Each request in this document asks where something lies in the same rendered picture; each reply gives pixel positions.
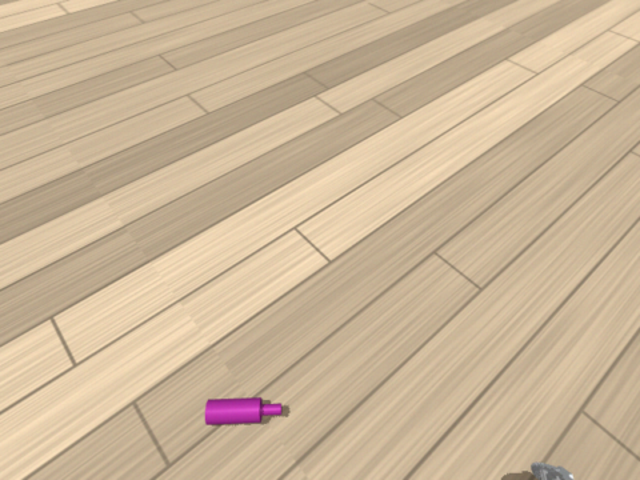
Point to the right robot hand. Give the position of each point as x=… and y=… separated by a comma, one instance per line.
x=544, y=471

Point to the bottle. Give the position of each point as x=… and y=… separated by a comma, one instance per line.
x=240, y=410

